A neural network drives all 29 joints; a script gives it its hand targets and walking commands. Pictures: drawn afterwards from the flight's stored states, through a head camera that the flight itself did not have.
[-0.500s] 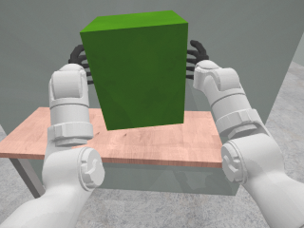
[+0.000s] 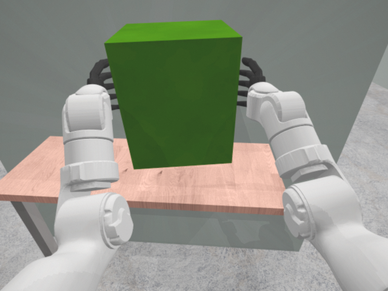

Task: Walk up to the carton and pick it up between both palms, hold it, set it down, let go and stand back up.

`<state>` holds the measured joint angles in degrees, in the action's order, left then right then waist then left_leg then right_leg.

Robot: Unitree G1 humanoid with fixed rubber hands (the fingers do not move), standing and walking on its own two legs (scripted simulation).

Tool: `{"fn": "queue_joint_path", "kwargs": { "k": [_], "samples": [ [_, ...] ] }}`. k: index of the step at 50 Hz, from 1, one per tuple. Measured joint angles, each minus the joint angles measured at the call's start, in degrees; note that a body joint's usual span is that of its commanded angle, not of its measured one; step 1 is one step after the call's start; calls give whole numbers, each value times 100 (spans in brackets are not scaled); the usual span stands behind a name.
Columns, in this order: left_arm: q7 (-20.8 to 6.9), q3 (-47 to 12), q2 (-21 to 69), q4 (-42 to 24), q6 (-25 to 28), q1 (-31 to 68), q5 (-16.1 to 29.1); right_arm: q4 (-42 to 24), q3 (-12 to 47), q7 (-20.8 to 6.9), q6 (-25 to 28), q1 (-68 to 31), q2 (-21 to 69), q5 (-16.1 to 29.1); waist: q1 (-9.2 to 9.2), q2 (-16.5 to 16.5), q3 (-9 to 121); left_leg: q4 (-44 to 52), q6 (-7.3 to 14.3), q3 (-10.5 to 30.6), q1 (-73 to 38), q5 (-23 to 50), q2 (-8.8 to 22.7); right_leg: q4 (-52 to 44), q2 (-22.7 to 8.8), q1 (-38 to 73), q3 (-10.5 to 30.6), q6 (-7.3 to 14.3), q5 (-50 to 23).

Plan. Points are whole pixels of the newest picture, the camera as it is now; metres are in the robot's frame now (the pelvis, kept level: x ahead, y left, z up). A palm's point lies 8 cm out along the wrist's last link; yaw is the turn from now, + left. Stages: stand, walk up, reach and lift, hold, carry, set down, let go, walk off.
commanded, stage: hold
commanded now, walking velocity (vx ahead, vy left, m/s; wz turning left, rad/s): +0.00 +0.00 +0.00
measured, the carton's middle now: (178, 92) +0.43 +0.01 +0.29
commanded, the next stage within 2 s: none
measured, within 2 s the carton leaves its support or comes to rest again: neither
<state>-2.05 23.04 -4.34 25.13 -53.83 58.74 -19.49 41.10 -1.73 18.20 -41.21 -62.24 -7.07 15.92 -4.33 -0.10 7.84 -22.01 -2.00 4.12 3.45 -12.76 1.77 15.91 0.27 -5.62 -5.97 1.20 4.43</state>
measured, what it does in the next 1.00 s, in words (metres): stands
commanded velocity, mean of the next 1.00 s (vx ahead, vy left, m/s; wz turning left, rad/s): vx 0.00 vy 0.00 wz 0.00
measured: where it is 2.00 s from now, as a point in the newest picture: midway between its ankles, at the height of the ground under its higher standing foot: outside the picture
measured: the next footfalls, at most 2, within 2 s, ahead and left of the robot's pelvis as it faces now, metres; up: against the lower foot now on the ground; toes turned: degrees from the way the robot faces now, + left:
none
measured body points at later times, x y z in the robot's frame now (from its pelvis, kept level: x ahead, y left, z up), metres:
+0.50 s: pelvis +0.00 +0.00 +0.00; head -0.09 +0.00 +0.44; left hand +0.38 +0.16 +0.31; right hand +0.38 -0.14 +0.31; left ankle +0.00 +0.14 -0.75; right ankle +0.06 -0.11 -0.75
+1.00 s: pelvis +0.00 +0.00 +0.00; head -0.09 +0.01 +0.44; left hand +0.38 +0.16 +0.32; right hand +0.38 -0.14 +0.31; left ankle +0.00 +0.14 -0.75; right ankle +0.06 -0.11 -0.75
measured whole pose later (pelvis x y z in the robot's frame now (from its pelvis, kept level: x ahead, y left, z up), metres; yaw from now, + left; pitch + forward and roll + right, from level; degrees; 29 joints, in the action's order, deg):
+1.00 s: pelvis +0.00 +0.00 +0.00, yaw +0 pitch -6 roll -1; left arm -1.9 23.3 -4.9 28.1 -52.2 60.3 -19.1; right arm 43.2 -1.5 18.4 -41.4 -64.1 -7.8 16.5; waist -3.9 0.5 8.2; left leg -22.2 -2.0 4.2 3.9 -12.9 1.8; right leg 15.9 0.3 -5.9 -5.9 1.1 4.5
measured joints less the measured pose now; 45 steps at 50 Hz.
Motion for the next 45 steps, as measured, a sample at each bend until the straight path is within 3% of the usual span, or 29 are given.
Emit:
{"fn": "queue_joint_path", "kwargs": {
  "k": [10,25,32,45],
  "samples": [
    [32,-21,-4,236,78,180,-36,229,-97,-65,-13,-216,-77,-54,15,35,14,-59,3,5,67,-30,1,17,3,-47,-1,-4,9],
    [59,31,40,76,78,-2,34,54,195,24,-64,-71,-131,147,64,99,21,-2,-8,-28,17,-10,29,8,32,-35,34,11,4],
    [114,4,-35,234,124,103,80,180,-19,10,-24,-153,-17,-38,53,71,76,-34,-26,36,150,13,17,45,18,-145,-25,27,8],
    [-2,66,-81,401,206,228,46,252,-64,33,-11,-240,-45,3,35,73,66,-15,-7,26,82,-1,5,2,10,-68,-11,3,6]
  ]
}}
